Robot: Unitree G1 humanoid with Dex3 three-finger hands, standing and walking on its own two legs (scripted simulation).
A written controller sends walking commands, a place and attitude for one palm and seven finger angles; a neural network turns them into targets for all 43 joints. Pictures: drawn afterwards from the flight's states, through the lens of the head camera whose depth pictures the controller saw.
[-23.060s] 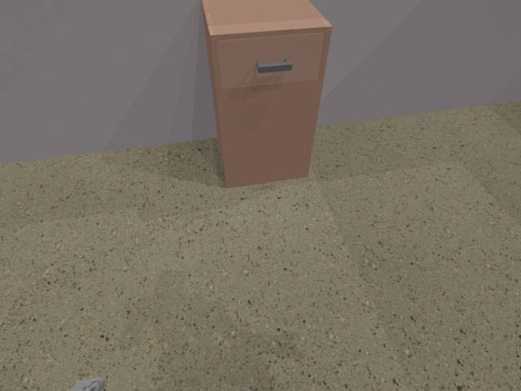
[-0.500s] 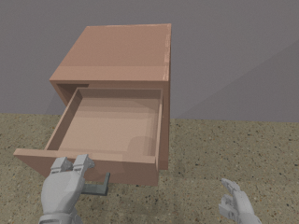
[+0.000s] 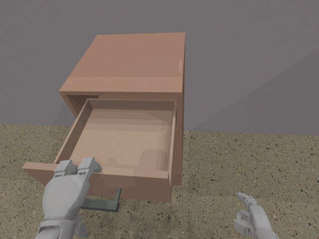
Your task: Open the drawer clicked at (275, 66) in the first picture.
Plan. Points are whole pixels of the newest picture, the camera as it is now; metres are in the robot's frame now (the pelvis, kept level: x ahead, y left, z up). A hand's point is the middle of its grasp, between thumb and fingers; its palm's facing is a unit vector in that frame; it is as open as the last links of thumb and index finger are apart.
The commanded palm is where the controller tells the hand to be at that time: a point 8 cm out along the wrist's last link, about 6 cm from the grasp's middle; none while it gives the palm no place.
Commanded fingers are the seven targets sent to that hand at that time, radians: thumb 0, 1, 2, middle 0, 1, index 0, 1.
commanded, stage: lift the hand off the handle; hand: left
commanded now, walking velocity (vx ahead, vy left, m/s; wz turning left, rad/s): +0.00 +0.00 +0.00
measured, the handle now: (98, 197) +0.23 +0.23 -0.07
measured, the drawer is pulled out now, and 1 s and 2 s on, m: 0.30 0.30 0.30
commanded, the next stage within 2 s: draw the hand back to the body in 0.56 s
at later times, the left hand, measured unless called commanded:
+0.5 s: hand (71, 190) +0.19 +0.23 +0.07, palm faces +0.07 -0.13 -0.99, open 13.8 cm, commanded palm +0.16 +0.22 +0.13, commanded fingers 0.00 -0.50 0.30 -0.30 -1.20 -0.30 -1.20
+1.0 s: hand (56, 187) +0.19 +0.25 +0.09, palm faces +0.06 -0.11 -0.99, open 13.8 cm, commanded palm +0.16 +0.25 +0.15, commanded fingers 0.00 -0.50 0.30 -0.30 -1.20 -0.30 -1.20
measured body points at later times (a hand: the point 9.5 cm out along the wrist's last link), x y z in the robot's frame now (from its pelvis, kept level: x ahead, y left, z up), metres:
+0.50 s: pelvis +0.01 +0.01 +0.01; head +0.02 -0.03 +0.46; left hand +0.18 +0.23 +0.13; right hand +0.24 -0.19 -0.08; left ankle -0.04 +0.13 -0.72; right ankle +0.03 -0.11 -0.72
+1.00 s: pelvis +0.01 +0.01 +0.02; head +0.02 -0.03 +0.46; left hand +0.18 +0.26 +0.14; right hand +0.23 -0.19 -0.08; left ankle -0.04 +0.13 -0.72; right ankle +0.03 -0.11 -0.72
